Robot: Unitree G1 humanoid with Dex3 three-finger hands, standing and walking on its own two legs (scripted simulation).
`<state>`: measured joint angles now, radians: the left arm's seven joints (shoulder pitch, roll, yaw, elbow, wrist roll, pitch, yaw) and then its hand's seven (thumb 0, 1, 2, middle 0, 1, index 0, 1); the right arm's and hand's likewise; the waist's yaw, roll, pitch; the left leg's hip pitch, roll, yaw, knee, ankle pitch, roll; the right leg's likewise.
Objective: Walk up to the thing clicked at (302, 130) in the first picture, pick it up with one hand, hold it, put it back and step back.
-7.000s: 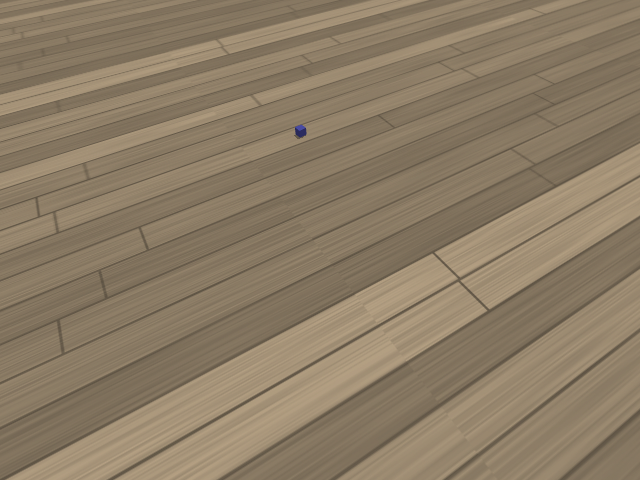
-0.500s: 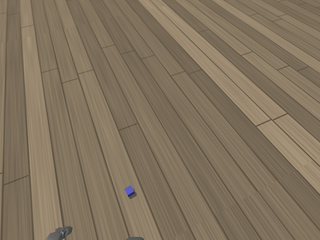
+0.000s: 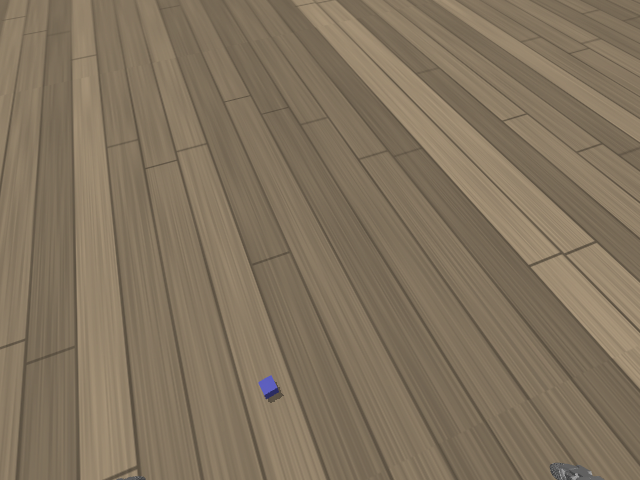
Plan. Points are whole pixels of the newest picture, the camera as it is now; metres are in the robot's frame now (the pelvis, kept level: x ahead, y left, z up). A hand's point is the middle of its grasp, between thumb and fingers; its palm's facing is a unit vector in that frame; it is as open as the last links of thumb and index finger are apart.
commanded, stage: walk up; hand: left
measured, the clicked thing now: (268, 387) +0.45 +0.22 -0.75
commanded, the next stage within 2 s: none
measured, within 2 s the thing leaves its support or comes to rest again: neither
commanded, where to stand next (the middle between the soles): +0.06 +0.01 m, yaw -4 degrees
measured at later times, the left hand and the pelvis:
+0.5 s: hand out of the picture +0.00 +0.24 -0.15, palm faces +0.03 -0.92 -0.39, open 7.4 cm; pelvis -0.02 -0.02 -0.01, yaw +3 degrees
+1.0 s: hand out of the picture +0.12 +0.27 -0.16, palm faces -0.01 -0.91 -0.42, open 7.4 cm; pelvis +0.03 -0.01 -0.02, yaw +1 degrees
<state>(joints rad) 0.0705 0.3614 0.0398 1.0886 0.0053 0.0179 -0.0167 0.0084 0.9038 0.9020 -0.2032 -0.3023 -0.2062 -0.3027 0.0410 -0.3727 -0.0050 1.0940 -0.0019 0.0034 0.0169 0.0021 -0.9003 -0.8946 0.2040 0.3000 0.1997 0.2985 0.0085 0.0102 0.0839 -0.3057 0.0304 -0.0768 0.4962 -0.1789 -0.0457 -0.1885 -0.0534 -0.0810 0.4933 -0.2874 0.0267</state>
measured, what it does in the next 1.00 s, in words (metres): steps on the spot: left foot, then right foot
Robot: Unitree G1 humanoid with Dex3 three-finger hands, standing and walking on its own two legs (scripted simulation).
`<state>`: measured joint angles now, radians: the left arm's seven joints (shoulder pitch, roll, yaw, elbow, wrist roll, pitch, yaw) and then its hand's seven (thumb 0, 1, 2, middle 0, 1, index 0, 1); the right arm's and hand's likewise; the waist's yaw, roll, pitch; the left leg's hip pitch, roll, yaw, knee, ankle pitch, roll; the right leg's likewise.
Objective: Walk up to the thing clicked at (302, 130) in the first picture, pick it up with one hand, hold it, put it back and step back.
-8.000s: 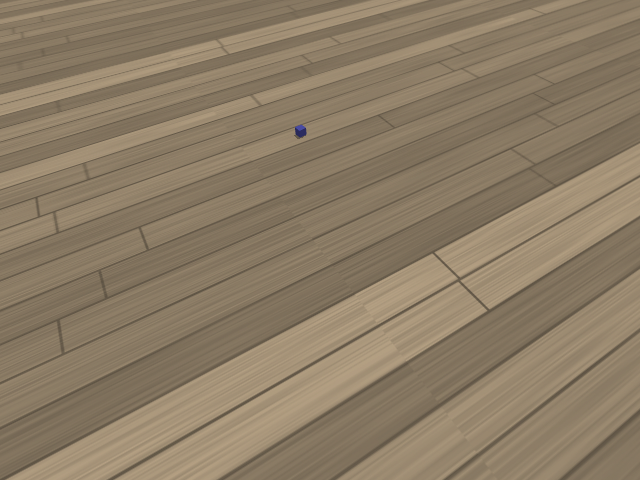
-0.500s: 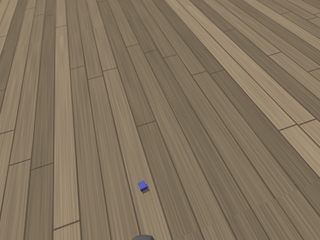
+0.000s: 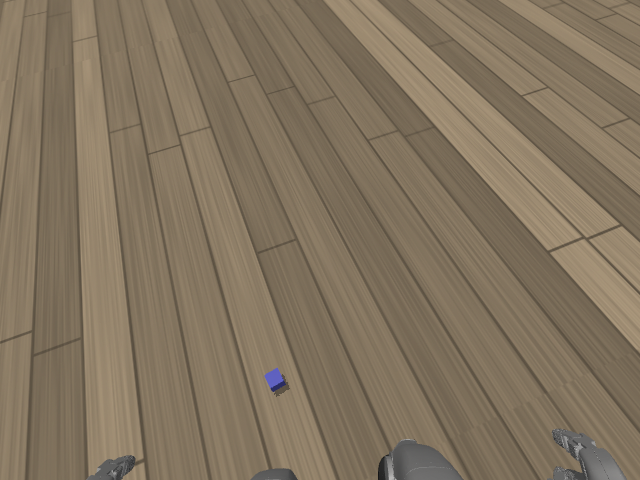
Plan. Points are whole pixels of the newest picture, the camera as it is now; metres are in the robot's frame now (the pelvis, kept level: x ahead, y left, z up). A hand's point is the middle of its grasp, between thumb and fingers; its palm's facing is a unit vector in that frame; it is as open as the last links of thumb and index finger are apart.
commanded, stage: walk up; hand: left
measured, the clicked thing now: (275, 379) +0.42 +0.22 -0.72
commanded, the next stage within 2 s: none
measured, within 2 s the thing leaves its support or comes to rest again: neither
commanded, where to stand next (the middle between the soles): +0.02 +0.01 m, yaw -5 degrees
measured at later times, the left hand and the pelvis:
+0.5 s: hand out of the picture +0.02 +0.28 -0.14, palm faces -0.06 -0.94 -0.34, open 7.4 cm; pelvis -0.09 +0.02 +0.01, yaw +0 degrees
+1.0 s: hand out of the picture +0.00 +0.29 -0.09, palm faces -0.04 -0.86 -0.51, open 7.4 cm; pelvis -0.05 -0.01 +0.02, yaw -2 degrees
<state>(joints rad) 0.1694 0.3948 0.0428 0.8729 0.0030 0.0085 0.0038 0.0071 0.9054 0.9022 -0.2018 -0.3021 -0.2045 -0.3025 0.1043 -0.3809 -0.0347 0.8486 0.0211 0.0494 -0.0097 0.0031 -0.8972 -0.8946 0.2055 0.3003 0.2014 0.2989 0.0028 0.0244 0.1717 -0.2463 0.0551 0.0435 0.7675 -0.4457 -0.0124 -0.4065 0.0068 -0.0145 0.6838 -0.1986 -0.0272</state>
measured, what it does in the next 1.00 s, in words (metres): steps on the spot: left foot, then right foot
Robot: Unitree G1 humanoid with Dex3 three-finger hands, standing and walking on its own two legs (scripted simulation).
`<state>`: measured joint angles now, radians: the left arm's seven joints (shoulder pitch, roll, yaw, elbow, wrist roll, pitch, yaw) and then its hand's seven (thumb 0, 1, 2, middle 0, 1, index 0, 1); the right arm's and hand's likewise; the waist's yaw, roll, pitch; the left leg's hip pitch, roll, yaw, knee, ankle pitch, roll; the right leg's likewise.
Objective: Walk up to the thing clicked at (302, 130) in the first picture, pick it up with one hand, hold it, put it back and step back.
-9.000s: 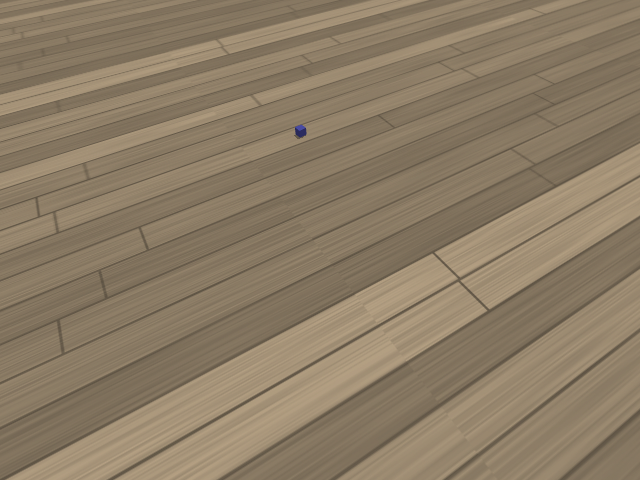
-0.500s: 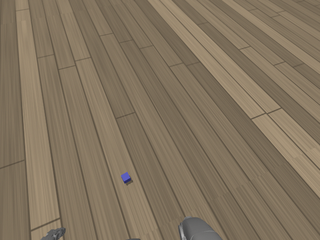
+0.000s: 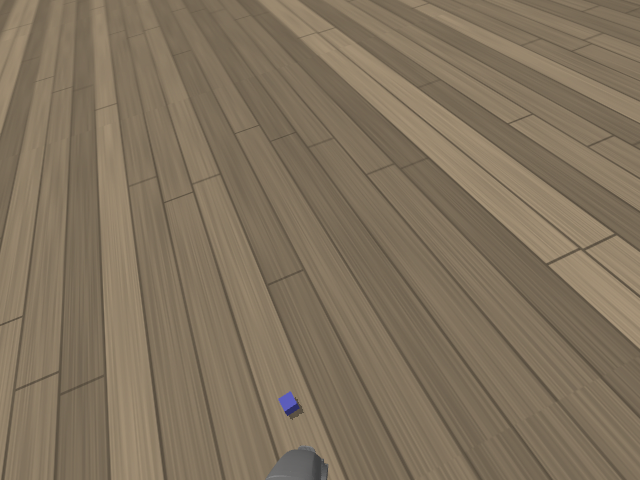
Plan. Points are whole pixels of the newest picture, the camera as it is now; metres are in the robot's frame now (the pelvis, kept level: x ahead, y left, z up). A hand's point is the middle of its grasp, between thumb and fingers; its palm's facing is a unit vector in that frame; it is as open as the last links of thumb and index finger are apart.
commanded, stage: walk up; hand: left
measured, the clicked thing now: (288, 403) +0.46 +0.25 -0.74
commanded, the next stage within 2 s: none
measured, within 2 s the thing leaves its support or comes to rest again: neither
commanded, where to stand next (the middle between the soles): +0.07 +0.02 m, yaw -3 degrees
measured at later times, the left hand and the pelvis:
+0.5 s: hand out of the picture +0.00 +0.26 -0.17, palm faces -0.05 -0.92 -0.38, open 7.3 cm; pelvis -0.06 +0.00 -0.02, yaw -3 degrees
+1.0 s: hand out of the picture +0.04 +0.26 -0.14, palm faces +0.00 -0.89 -0.46, open 7.4 cm; pelvis -0.04 -0.02 -0.01, yaw +2 degrees
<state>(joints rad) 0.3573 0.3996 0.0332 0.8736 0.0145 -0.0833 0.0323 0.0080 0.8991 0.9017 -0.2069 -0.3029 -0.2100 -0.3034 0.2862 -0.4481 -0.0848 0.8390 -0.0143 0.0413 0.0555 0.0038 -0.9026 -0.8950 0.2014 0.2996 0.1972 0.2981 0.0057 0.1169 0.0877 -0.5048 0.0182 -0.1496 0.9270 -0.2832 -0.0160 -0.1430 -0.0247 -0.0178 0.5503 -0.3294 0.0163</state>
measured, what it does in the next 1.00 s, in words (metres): steps on the spot: left foot, then right foot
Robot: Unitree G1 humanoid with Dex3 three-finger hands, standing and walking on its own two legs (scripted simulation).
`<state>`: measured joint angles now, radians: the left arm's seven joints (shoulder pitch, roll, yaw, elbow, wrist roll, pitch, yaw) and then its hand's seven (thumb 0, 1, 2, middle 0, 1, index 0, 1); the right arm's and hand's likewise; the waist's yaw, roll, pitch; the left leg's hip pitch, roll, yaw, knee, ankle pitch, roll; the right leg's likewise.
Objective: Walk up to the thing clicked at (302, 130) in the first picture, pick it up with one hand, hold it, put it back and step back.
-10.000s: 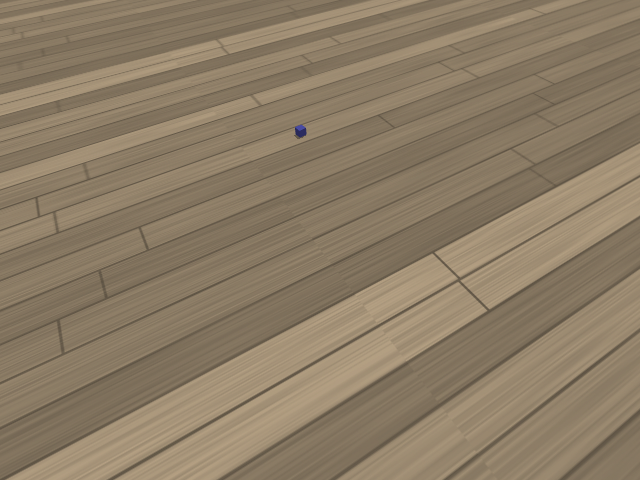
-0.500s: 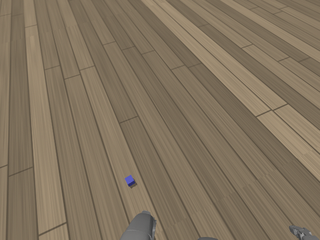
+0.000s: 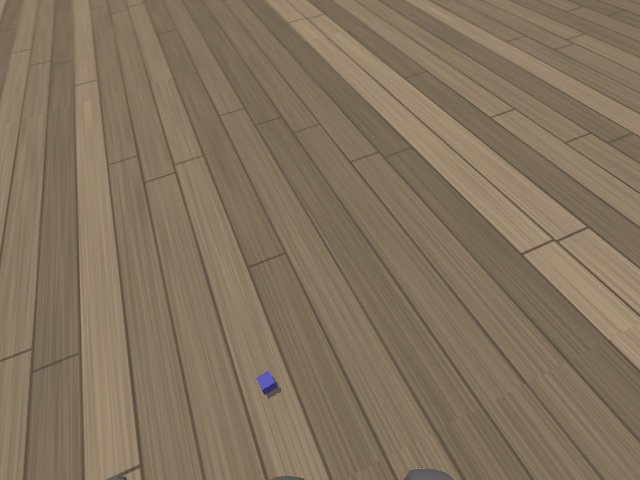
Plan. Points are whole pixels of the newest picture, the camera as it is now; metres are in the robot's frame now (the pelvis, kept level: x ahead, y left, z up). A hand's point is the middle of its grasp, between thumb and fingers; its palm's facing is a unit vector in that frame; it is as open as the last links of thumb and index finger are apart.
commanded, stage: walk up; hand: left
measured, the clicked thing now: (266, 382) +0.51 +0.26 -0.73
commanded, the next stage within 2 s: none
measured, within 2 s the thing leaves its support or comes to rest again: neither
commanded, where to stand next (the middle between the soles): +0.11 +0.04 m, yaw -4 degrees
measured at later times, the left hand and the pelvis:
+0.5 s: hand out of the picture +0.05 +0.30 -0.15, palm faces -0.01 -0.92 -0.38, open 7.4 cm; pelvis +0.00 +0.03 +0.00, yaw +1 degrees
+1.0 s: hand out of the picture +0.12 +0.28 -0.12, palm faces -0.06 -0.94 -0.34, open 7.4 cm; pelvis +0.01 +0.03 +0.02, yaw -2 degrees
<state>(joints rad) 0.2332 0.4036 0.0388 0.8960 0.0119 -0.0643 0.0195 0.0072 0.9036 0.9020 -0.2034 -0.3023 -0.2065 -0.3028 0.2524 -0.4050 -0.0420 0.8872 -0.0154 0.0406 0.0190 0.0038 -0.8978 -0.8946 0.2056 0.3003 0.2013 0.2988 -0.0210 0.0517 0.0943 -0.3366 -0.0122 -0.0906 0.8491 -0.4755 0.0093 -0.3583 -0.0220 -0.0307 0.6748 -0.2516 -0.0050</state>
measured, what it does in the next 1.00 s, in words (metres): steps on the spot: left foot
